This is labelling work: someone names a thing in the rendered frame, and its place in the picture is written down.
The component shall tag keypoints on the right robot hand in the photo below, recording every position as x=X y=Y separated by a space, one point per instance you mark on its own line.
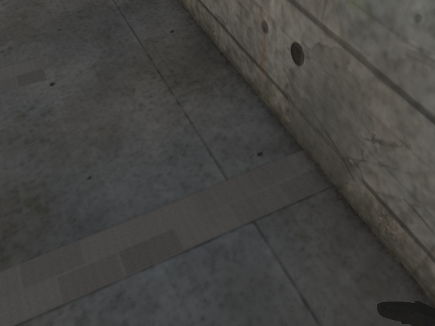
x=415 y=314

